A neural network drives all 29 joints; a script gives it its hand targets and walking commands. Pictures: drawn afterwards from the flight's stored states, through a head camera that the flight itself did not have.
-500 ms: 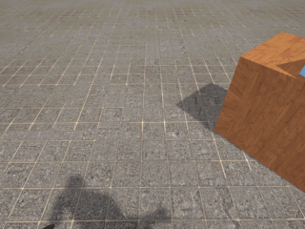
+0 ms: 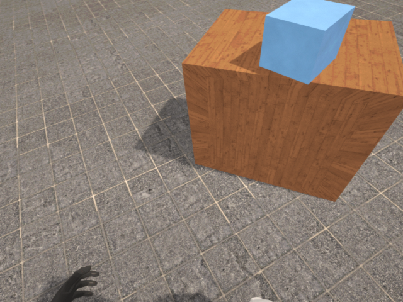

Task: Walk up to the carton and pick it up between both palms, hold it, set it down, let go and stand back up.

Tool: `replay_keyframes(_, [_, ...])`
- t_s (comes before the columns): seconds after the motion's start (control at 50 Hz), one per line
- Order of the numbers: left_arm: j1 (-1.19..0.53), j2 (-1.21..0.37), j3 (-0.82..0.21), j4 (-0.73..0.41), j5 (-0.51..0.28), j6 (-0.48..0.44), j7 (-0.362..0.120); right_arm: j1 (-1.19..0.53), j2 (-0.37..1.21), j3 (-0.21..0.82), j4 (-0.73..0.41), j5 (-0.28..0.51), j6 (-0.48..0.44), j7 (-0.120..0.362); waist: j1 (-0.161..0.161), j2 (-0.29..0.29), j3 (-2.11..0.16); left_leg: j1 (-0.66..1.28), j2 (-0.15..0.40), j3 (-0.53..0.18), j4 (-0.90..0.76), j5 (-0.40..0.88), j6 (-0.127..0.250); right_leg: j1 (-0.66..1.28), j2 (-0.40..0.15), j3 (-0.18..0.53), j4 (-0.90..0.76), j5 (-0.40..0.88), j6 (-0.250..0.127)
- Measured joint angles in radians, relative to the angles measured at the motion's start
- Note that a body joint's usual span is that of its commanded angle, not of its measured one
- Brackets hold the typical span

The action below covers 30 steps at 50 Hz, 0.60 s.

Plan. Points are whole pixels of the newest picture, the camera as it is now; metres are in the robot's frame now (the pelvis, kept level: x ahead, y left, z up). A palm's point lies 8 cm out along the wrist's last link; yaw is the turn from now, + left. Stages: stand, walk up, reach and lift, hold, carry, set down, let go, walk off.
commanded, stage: walk up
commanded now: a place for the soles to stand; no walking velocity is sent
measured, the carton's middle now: (303, 38) +0.95 -0.40 +0.04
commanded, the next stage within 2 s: none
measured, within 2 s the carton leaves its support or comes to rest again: neither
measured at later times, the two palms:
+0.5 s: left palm (114, 216) +0.36 +0.24 -0.09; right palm out of the picture +0.20 -0.37 -0.01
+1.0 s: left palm (184, 135) +0.57 +0.05 -0.02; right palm out of the picture +0.30 -0.51 -0.07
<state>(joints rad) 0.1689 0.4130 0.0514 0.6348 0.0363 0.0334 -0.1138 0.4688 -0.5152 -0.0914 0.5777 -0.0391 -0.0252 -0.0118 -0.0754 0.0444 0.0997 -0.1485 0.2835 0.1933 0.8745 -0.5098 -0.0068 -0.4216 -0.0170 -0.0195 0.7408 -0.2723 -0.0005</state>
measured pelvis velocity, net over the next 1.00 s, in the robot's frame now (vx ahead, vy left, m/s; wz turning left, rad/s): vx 0.35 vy -0.19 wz -0.45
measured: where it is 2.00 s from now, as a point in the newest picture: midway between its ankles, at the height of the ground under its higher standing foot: (265, 226)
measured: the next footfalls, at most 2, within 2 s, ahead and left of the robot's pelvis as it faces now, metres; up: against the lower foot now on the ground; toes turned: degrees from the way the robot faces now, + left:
left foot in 0.32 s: +0.32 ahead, +0.07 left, +0.00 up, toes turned -6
right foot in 0.76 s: +0.39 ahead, -0.31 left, +0.00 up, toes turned -22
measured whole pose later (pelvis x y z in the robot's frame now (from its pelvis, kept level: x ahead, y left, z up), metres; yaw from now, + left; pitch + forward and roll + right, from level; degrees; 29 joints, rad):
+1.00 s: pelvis +0.35 -0.19 +0.02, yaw -26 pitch -5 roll +1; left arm 0.34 0.43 0.02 0.56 -0.01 -0.01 -0.01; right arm 0.38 -0.48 -0.03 0.54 0.00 0.00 0.03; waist 0.02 0.07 0.12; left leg -0.48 0.09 0.04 1.16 -0.44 0.03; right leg -0.28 0.05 0.04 0.61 -0.25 -0.05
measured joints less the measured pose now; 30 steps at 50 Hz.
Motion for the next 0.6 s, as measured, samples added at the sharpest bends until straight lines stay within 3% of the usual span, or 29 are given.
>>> replay_keyframes(0.06, [0.041, 0.001, -0.003, -0.032, -0.023, -0.016, 0.037, -0.053, 0.03, 0.023, -0.002, 0.025, 0.013, 0.018, 0.041, 0.001, 0.006, -0.155, -0.114, -0.126, 0.292, -0.06, 0.024, 0.046, 0.033, 0.048, -0.025, -0.011, -0.022])
replay_keyframes(0.1, [0.066, 0.004, -0.011, -0.036, -0.04, -0.012, 0.061, -0.079, 0.038, 0.04, -0.021, 0.039, -0.007, 0.031, 0.061, 0.021, 0.021, -0.239, -0.142, -0.151, 0.319, -0.015, 0.027, 0.11, 0.057, 0.059, -0.081, -0.019, -0.025])
replay_keyframes(0.18, [0.127, 0.029, -0.006, -0.034, -0.039, -0.001, 0.074, -0.109, 0.057, 0.069, -0.044, 0.031, -0.021, 0.037, 0.108, 0.022, 0.01, -0.342, -0.171, -0.146, 0.147, 0.035, 0.02, 0.197, 0.088, 0.09, -0.141, -0.045, -0.037])
replay_keyframes(0.28, [0.182, 0.043, 0.009, -0.051, -0.025, 0.003, 0.069, -0.117, 0.076, 0.07, -0.058, 0.019, -0.027, 0.032, 0.145, -0.023, -0.012, -0.328, -0.209, -0.126, -0.147, 0.253, 0.021, 0.258, 0.106, 0.125, -0.115, -0.123, -0.037])
replay_keyframes(0.32, [0.201, 0.036, 0.009, -0.054, -0.028, 0.004, 0.066, -0.102, 0.064, 0.063, -0.067, 0.011, -0.033, 0.028, 0.145, -0.037, -0.029, -0.272, -0.23, -0.119, -0.241, 0.349, 0.03, 0.262, 0.113, 0.137, -0.048, -0.19, -0.029])
replay_keyframes(0.36, [0.208, 0.026, 0.017, -0.041, -0.032, 0.005, 0.066, -0.104, 0.064, 0.058, -0.067, -0.006, -0.03, 0.017, 0.131, -0.092, -0.036, -0.272, -0.255, -0.087, -0.174, 0.323, 0.039, 0.231, 0.093, 0.17, 0.092, -0.265, -0.031])
replay_keyframes(0.42, [0.218, 0.002, 0.008, -0.032, -0.023, 0.027, 0.069, -0.103, 0.064, 0.051, -0.07, -0.016, -0.028, -0.002, 0.108, -0.107, -0.041, -0.233, -0.225, -0.057, -0.129, 0.218, 0.04, 0.114, 0.116, 0.154, 0.379, -0.273, -0.013])
replay_keyframes(0.46, [0.217, 0.008, 0.001, -0.036, -0.012, 0.025, 0.064, -0.089, 0.071, 0.048, -0.069, -0.013, -0.039, -0.009, 0.083, -0.11, -0.029, -0.18, -0.198, -0.055, -0.16, 0.212, 0.029, 0.046, 0.105, 0.119, 0.461, -0.238, -0.003])
replay_keyframes(0.52, [0.203, 0.033, 0.007, -0.047, -0.015, 0.009, 0.052, -0.046, 0.069, 0.052, -0.066, -0.01, -0.051, -0.007, 0.049, -0.125, -0.009, -0.11, -0.171, -0.057, -0.225, 0.214, 0.004, -0.036, 0.059, 0.112, 0.433, -0.157, 0.003])
replay_keyframes(0.6, [0.175, 0.054, 0.02, -0.058, -0.021, 0.008, 0.036, 0.007, 0.045, 0.038, -0.057, -0.01, -0.046, 0.001, 0.029, -0.126, 0.014, -0.035, -0.14, -0.04, -0.286, 0.205, -0.017, -0.106, -0.004, 0.12, 0.286, -0.059, 0.011])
